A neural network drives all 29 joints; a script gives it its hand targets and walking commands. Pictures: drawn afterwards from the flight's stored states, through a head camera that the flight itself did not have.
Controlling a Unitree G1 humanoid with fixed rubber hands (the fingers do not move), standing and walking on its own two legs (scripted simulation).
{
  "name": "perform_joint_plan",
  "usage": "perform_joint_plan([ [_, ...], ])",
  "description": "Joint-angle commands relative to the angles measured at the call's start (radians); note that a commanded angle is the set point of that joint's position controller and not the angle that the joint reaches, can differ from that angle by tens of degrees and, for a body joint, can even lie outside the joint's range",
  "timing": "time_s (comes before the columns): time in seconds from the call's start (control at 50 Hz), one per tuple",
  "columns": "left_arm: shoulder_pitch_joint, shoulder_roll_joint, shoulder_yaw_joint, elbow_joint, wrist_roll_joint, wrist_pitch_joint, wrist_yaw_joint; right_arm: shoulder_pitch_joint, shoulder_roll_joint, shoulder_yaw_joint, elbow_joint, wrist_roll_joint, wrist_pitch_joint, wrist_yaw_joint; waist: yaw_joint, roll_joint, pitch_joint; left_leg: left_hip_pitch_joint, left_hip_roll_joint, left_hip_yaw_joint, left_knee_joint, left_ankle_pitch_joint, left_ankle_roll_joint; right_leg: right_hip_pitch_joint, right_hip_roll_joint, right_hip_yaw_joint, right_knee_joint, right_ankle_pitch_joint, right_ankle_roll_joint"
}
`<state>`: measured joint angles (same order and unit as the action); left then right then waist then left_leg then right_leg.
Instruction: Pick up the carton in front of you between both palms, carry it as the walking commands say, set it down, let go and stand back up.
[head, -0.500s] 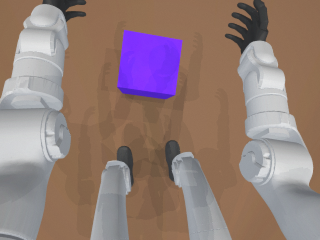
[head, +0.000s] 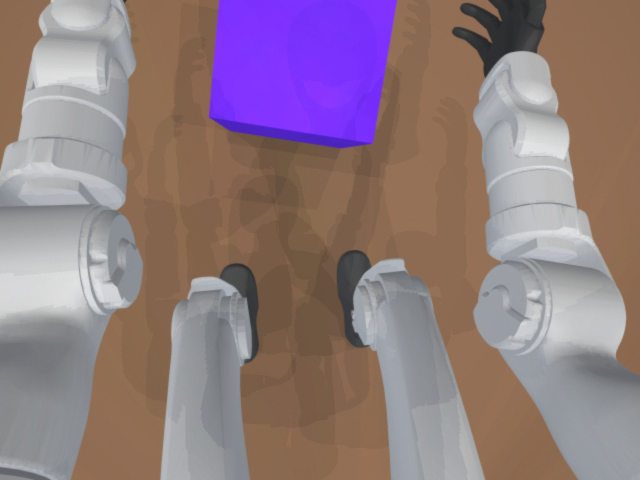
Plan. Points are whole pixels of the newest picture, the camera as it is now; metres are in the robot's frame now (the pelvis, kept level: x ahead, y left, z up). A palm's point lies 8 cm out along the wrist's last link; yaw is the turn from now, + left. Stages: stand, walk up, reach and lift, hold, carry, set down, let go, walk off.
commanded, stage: reach and lift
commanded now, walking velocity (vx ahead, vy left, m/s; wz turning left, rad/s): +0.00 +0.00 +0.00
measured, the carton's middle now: (297, 69) +0.55 -0.02 -0.40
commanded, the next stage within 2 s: none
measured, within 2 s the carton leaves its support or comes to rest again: leaves its support in 1.34 s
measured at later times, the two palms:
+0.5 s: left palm (164, 43) +0.57 +0.16 -0.34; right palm (429, 83) +0.51 -0.20 -0.34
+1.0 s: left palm (185, 45) +0.56 +0.13 -0.33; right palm (410, 78) +0.52 -0.17 -0.33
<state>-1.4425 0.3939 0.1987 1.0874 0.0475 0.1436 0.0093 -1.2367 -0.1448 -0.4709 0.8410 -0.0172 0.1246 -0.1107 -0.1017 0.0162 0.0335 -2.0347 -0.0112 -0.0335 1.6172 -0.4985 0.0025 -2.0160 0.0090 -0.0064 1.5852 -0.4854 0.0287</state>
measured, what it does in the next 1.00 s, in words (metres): lowers itself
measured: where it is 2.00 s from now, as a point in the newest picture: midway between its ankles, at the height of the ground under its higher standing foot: (302, 322)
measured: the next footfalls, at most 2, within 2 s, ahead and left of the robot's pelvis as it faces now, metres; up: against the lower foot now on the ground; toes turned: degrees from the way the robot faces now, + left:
none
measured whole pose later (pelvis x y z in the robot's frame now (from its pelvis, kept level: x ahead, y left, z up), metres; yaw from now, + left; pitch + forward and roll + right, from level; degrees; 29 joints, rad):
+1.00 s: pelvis -0.04 +0.00 -0.16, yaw +0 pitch +34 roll -3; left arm -1.78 0.45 -0.06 1.28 -0.16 0.12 0.05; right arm -1.60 -0.24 -0.26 1.09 0.16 0.10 -0.16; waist -0.08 -0.02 0.53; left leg -2.22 -0.01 -0.04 2.22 -0.60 0.01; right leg -2.19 0.02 -0.01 2.18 -0.58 0.04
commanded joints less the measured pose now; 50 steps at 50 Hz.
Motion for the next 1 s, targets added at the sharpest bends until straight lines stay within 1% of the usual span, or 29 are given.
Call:
perform_joint_plan([
  [0.0,-0.379,0.166,-0.086,-0.115,-0.086,-0.013,0.026,-0.277,-0.172,0.080,-0.090,0.083,-0.010,-0.029,-0.041,0.128,-1.235,0.698,-0.052,0.024,0.082,0.480,-0.013,0.524,0.057,-0.068,0.064,0.499,0.052],
  [0.06,-0.448,0.186,-0.150,-0.081,-0.146,0.004,0.033,-0.344,-0.202,0.129,-0.042,0.145,0.007,-0.046,-0.049,0.152,-1.206,0.678,-0.036,0.024,0.156,0.386,-0.012,0.454,0.046,-0.079,0.135,0.392,0.044],
  [0.1,-0.497,0.197,-0.181,-0.052,-0.175,0.013,0.033,-0.394,-0.217,0.144,-0.014,0.167,0.016,-0.051,-0.053,0.158,-1.161,0.649,-0.026,0.020,0.194,0.315,-0.011,0.415,0.037,-0.084,0.177,0.319,0.039],
  [0.18,-0.590,0.231,-0.224,0.003,-0.210,0.021,0.033,-0.490,-0.253,0.159,0.031,0.188,0.023,-0.056,-0.056,0.154,-1.090,0.609,-0.010,0.015,0.261,0.212,-0.010,0.380,0.021,-0.090,0.251,0.225,0.033],
  [0.24,-0.625,0.244,-0.244,0.061,-0.225,0.018,0.029,-0.536,-0.264,0.165,0.082,0.188,0.019,-0.052,-0.058,0.140,-0.997,0.551,-0.001,0.010,0.303,0.158,-0.009,0.359,0.012,-0.089,0.300,0.187,0.031],
  [0.3,-0.646,0.249,-0.259,0.106,-0.235,0.006,0.022,-0.569,-0.270,0.170,0.129,0.184,0.005,-0.043,-0.059,0.125,-0.912,0.496,0.005,0.004,0.346,0.148,-0.009,0.351,0.007,-0.083,0.349,0.190,0.029],
  [0.36,-0.670,0.256,-0.276,0.122,-0.247,-0.011,0.017,-0.601,-0.278,0.179,0.155,0.185,-0.013,-0.036,-0.058,0.114,-0.871,0.467,0.008,0.001,0.391,0.174,-0.010,0.366,0.006,-0.075,0.395,0.226,0.029],
  [0.42,-0.706,0.273,-0.299,0.099,-0.271,-0.028,0.022,-0.635,-0.297,0.199,0.148,0.203,-0.031,-0.039,-0.056,0.110,-0.918,0.502,0.008,0.002,0.437,0.238,-0.010,0.410,0.008,-0.071,0.437,0.293,0.028],
  [0.44,-0.713,0.278,-0.302,0.090,-0.274,-0.033,0.026,-0.650,-0.304,0.203,0.132,0.210,-0.036,-0.042,-0.057,0.115,-0.924,0.530,0.009,-0.002,0.450,0.255,-0.007,0.381,0.011,-0.074,0.445,0.303,0.029],
  [0.48,-0.717,0.267,-0.302,0.070,-0.275,-0.039,0.035,-0.657,-0.306,0.222,0.126,0.233,-0.043,-0.042,-0.040,0.132,-0.935,0.539,0.004,0.004,0.472,0.299,-0.010,0.391,0.013,-0.069,0.460,0.334,0.022],
  [0.52,-0.697,0.251,-0.290,0.049,-0.273,-0.047,0.040,-0.644,-0.298,0.238,0.133,0.240,-0.052,-0.041,-0.028,0.115,-0.918,0.497,0.000,0.009,0.482,0.335,-0.011,0.428,0.017,-0.062,0.479,0.388,0.019],
  [0.58,-0.651,0.228,-0.294,0.038,-0.286,-0.051,0.044,-0.589,-0.289,0.249,0.156,0.243,-0.057,-0.046,-0.035,0.113,-0.974,0.526,-0.005,0.013,0.494,0.370,-0.015,0.457,0.023,-0.065,0.493,0.422,0.019],
  [0.62,-0.629,0.209,-0.302,0.037,-0.292,-0.046,0.043,-0.558,-0.281,0.241,0.170,0.235,-0.055,-0.052,-0.053,0.118,-0.978,0.529,-0.010,0.014,0.491,0.362,-0.018,0.449,0.027,-0.069,0.486,0.412,0.017],
  [0.66,-0.598,0.191,-0.296,0.063,-0.286,-0.040,0.039,-0.533,-0.268,0.227,0.194,0.218,-0.052,-0.053,-0.059,0.118,-0.915,0.490,-0.013,0.011,0.481,0.327,-0.020,0.410,0.029,-0.070,0.477,0.374,0.017],
  [0.74,-0.556,0.174,-0.259,0.107,-0.250,-0.040,0.029,-0.528,-0.240,0.199,0.206,0.181,-0.053,-0.040,-0.045,0.098,-0.788,0.383,-0.015,0.009,0.463,0.262,-0.017,0.365,0.031,-0.061,0.472,0.317,0.019],
  [0.82,-0.582,0.171,-0.242,0.107,-0.231,-0.046,0.032,-0.580,-0.219,0.212,0.172,0.181,-0.055,-0.033,-0.021,0.074,-0.774,0.361,-0.018,0.013,0.451,0.227,-0.008,0.389,0.034,-0.056,0.470,0.299,0.021],
  [0.86,-0.609,0.140,-0.258,0.103,-0.237,-0.047,0.029,-0.615,-0.186,0.238,0.157,0.195,-0.051,-0.028,-0.011,0.067,-0.770,0.372,-0.020,0.015,0.446,0.207,-0.004,0.405,0.038,-0.055,0.467,0.284,0.020],
  [0.9,-0.644,0.073,-0.276,0.094,-0.241,-0.045,0.022,-0.652,-0.126,0.261,0.151,0.205,-0.046,-0.019,-0.006,0.062,-0.761,0.392,-0.026,0.017,0.443,0.189,-0.001,0.418,0.045,-0.056,0.463,0.268,0.019],
  [0.94,-0.662,0.048,-0.256,0.088,-0.214,-0.041,0.019,-0.665,-0.108,0.244,0.155,0.176,-0.039,-0.016,-0.009,0.062,-0.745,0.411,-0.031,0.018,0.443,0.172,-0.003,0.427,0.050,-0.061,0.462,0.248,0.020],
  [0.96,-0.708,-0.108,-0.282,0.066,-0.207,-0.031,-0.007,-0.724,0.051,0.276,0.135,0.179,-0.030,0.012,0.001,0.060,-0.736,0.427,-0.041,0.018,0.441,0.167,0.003,0.431,0.059,-0.059,0.462,0.239,0.014],
  [0.98,-0.726,-0.273,-0.303,0.074,-0.198,-0.018,-0.044,-0.782,0.199,0.300,0.128,0.170,-0.019,0.051,-0.003,0.066,-0.707,0.425,-0.051,0.025,0.445,0.169,0.005,0.415,0.074,-0.064,0.463,0.230,0.011],
])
